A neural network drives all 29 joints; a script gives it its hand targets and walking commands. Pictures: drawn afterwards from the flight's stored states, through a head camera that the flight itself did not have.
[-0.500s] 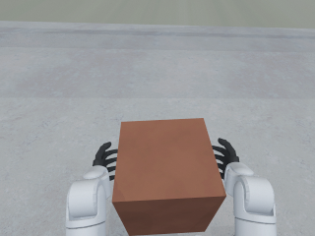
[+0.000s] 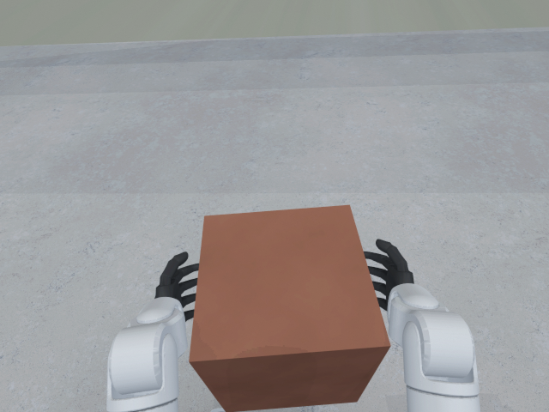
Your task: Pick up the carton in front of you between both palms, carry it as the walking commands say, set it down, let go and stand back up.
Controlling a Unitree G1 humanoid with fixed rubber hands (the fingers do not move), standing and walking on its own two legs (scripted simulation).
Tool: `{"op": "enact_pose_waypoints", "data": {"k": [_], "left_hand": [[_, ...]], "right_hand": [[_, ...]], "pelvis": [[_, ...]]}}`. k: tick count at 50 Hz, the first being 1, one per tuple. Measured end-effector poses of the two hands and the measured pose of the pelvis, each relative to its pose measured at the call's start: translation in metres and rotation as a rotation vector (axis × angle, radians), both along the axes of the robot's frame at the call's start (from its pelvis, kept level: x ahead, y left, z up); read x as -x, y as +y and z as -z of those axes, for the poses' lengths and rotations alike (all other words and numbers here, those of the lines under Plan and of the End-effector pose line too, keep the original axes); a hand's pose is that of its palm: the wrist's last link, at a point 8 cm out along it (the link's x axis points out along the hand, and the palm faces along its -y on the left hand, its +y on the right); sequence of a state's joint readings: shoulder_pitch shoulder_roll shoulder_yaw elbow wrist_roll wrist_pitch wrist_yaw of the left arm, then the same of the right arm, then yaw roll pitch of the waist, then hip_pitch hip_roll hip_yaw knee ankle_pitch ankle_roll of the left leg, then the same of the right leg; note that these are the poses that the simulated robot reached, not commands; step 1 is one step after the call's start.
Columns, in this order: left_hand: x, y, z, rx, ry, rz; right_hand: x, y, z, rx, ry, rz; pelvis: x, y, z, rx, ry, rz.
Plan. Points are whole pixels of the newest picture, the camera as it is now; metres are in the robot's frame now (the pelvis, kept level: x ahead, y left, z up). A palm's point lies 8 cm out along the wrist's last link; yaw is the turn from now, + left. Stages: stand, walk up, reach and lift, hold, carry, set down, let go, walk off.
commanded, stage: carry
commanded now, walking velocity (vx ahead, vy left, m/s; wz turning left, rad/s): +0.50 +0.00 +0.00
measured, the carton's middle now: (284, 314) +0.28 +0.00 +0.00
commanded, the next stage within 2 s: none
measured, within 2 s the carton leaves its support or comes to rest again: neither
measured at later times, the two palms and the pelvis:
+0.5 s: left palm (194, 164) +0.59 +0.18 +0.05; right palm (342, 159) +0.56 -0.12 +0.06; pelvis +0.32 +0.05 +0.00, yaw -4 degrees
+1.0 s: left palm (226, 87) +0.85 +0.13 +0.08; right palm (344, 84) +0.85 -0.17 +0.07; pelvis +0.58 -0.01 -0.01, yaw -1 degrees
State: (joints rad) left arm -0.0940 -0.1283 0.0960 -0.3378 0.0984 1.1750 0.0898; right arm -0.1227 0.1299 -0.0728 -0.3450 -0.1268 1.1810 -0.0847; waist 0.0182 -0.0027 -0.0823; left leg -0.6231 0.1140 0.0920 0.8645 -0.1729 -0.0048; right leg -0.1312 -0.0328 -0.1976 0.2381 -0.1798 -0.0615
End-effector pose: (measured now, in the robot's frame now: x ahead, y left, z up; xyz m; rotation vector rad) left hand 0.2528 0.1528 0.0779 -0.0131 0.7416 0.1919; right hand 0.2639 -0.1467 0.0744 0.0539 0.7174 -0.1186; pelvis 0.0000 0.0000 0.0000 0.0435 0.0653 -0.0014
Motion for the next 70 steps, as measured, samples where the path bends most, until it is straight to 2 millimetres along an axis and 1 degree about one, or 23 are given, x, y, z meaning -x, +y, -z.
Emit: {"op": "enact_pose_waypoints", "data": {"k": [4,7,10,12,13,15,17,19,22,27,30,33,37,38,40,44,47,53,56,59,64,67,70], "left_hand": [[-0.056,0.0,-0.012,0.002,-0.05,0.025],[-0.103,0.004,-0.013,0.009,-0.075,0.044],[-0.153,0.013,-0.002,0.023,-0.079,0.058],[-0.188,0.021,0.011,0.031,-0.076,0.067],[-0.204,0.025,0.019,0.041,-0.061,0.068],[-0.229,0.029,0.031,0.052,-0.003,0.072],[-0.25,0.031,0.037,0.053,0.054,0.084],[-0.269,0.031,0.04,0.054,0.088,0.101],[-0.3,0.03,0.037,0.057,0.093,0.117],[-0.355,0.027,0.024,0.05,0.049,0.112],[-0.392,0.023,0.016,0.045,0.012,0.094],[-0.433,0.015,0.008,0.039,-0.031,0.074],[-0.494,-0.003,0.006,0.026,-0.086,0.046],[-0.509,-0.007,0.007,0.013,-0.086,0.046],[-0.531,-0.013,0.008,-0.004,-0.055,0.043],[-0.56,-0.018,0.011,-0.011,0.02,0.028],[-0.579,-0.019,0.008,-0.007,0.022,0.023],[-0.623,-0.016,-0.004,0.002,-0.057,0.046],[-0.64,-0.014,-0.003,0.018,-0.048,0.054],[-0.655,-0.011,0.002,0.03,-0.031,0.056],[-0.671,-0.006,0.02,0.025,0.016,0.062],[-0.677,-0.004,0.03,0.017,0.034,0.065],[-0.681,-0.002,0.035,0.008,0.029,0.068]], "right_hand": [[-0.048,0.0,-0.012,-0.004,-0.05,0.03],[-0.089,0.004,-0.015,0.0,-0.075,0.051],[-0.136,0.013,-0.009,0.011,-0.079,0.066],[-0.169,0.021,0.001,0.018,-0.076,0.077],[-0.184,0.025,0.006,0.028,-0.06,0.077],[-0.207,0.029,0.016,0.035,-0.003,0.086],[-0.224,0.031,0.022,0.04,0.055,0.097],[-0.239,0.031,0.024,0.046,0.089,0.108],[-0.266,0.03,0.019,0.056,0.094,0.118],[-0.325,0.028,0.006,0.059,0.05,0.105],[-0.366,0.023,-0.001,0.051,0.013,0.089],[-0.412,0.015,-0.005,0.038,-0.03,0.074],[-0.479,-0.003,0.0,0.016,-0.084,0.054],[-0.494,-0.008,0.003,0.002,-0.085,0.054],[-0.518,-0.014,0.01,-0.026,-0.054,0.059],[-0.549,-0.018,0.017,-0.036,0.021,0.049],[-0.57,-0.019,0.013,-0.031,0.023,0.042],[-0.607,-0.017,-0.003,-0.016,-0.056,0.063],[-0.623,-0.014,-0.009,0.01,-0.048,0.063],[-0.639,-0.011,-0.009,0.028,-0.031,0.06],[-0.657,-0.007,0.007,0.043,0.016,0.05],[-0.663,-0.004,0.018,0.044,0.034,0.046],[-0.666,-0.003,0.025,0.043,0.028,0.043]], "pelvis": [[-0.052,0.007,0.002,0.005,-0.004,0.011],[-0.096,0.015,0.01,0.016,-0.004,0.016],[-0.145,0.026,0.023,0.03,-0.004,0.025],[-0.179,0.036,0.035,0.038,-0.011,0.043],[-0.192,0.039,0.038,0.027,-0.011,0.048],[-0.213,0.046,0.034,0.03,-0.005,0.06],[-0.232,0.05,0.026,0.044,0.0,0.072],[-0.251,0.053,0.018,0.054,0.003,0.077],[-0.282,0.055,0.008,0.067,0.003,0.07],[-0.341,0.049,0.001,0.075,0.001,0.054],[-0.381,0.041,0.002,0.071,-0.003,0.05],[-0.424,0.029,0.008,0.06,-0.007,0.043],[-0.485,0.008,0.027,0.038,-0.026,0.017],[-0.497,0.003,0.03,0.047,-0.022,0.014],[-0.513,-0.002,0.028,0.053,-0.014,0.013],[-0.542,-0.009,0.016,0.03,-0.001,-0.001],[-0.561,-0.011,0.01,0.021,0.002,0.005],[-0.604,-0.005,0.015,0.05,-0.03,0.019],[-0.628,-0.002,0.014,0.045,-0.024,0.023],[-0.646,0.0,0.015,0.042,-0.016,0.028],[-0.665,0.004,0.018,0.039,-0.004,0.032],[-0.669,0.007,0.019,0.039,0.001,0.032],[-0.67,0.009,0.019,0.039,0.006,0.032]]}}
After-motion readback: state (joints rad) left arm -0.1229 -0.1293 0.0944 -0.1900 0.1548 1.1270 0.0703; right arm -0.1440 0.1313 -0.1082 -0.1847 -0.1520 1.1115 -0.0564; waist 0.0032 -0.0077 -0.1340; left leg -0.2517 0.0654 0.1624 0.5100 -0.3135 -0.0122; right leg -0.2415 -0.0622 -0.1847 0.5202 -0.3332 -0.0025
